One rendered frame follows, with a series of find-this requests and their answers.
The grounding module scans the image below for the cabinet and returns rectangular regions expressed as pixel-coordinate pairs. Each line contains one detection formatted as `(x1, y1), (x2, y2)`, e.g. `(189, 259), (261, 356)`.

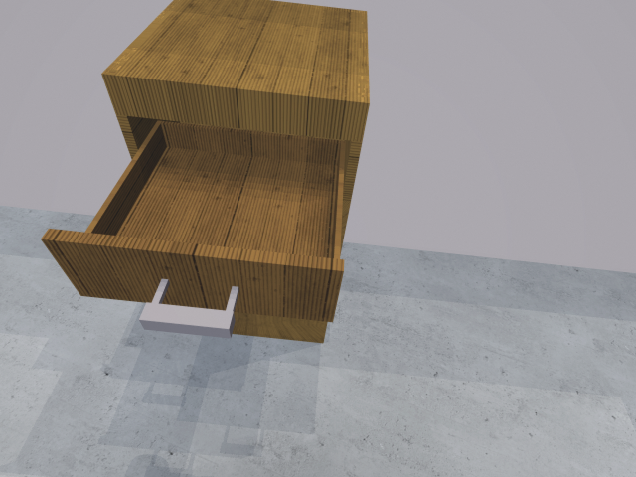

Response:
(102, 0), (370, 343)

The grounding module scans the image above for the drawer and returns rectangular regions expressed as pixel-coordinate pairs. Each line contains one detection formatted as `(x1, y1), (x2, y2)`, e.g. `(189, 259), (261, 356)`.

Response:
(41, 120), (346, 322)

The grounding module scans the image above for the handle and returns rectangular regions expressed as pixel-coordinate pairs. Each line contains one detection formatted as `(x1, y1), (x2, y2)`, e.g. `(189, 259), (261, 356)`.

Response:
(139, 279), (239, 338)

